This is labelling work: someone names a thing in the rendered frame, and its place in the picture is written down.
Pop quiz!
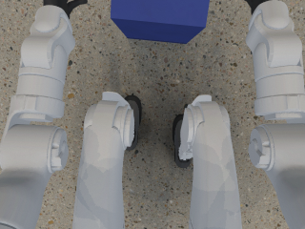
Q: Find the robot left forearm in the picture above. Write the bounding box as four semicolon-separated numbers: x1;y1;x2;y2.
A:
0;5;75;168

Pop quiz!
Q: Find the carton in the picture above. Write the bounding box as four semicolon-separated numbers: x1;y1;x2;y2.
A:
111;0;210;44

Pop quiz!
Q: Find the robot left hand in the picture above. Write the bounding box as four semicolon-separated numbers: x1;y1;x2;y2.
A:
43;0;88;19

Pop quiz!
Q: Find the right robot thigh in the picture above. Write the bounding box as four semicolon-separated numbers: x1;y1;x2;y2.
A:
182;101;242;229

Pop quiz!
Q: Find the right robot upper arm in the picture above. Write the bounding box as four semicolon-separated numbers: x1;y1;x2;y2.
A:
248;123;305;229

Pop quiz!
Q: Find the robot right hand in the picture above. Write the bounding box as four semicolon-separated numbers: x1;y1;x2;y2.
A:
244;0;279;15

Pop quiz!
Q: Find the left robot upper arm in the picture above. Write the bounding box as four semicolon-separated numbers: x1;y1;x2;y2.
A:
0;124;69;229

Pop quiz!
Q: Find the right robot foot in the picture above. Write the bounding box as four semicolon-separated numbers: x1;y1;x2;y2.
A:
173;114;191;168

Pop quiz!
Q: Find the robot right forearm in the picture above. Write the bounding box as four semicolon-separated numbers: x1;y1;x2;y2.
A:
245;0;305;124

